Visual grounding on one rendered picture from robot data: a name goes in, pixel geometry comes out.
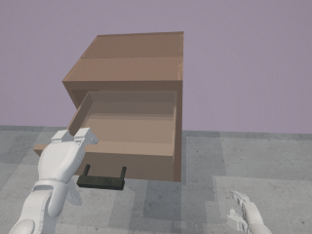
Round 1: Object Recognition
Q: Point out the robot left forearm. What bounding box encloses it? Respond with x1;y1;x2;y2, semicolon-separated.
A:
9;178;69;234

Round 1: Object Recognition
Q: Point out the handle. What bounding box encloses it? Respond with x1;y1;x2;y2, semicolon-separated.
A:
76;164;127;191

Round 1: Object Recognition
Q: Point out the robot right forearm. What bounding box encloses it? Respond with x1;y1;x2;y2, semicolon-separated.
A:
247;222;272;234

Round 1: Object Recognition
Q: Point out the drawer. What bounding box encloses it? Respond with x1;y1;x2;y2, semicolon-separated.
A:
33;91;177;181

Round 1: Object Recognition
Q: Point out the robot left hand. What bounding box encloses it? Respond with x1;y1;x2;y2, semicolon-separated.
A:
38;128;98;206

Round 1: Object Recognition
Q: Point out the robot right hand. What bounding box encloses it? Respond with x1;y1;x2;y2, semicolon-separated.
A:
227;190;264;234

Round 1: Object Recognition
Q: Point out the cabinet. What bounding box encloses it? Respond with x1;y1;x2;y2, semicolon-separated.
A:
61;31;184;182

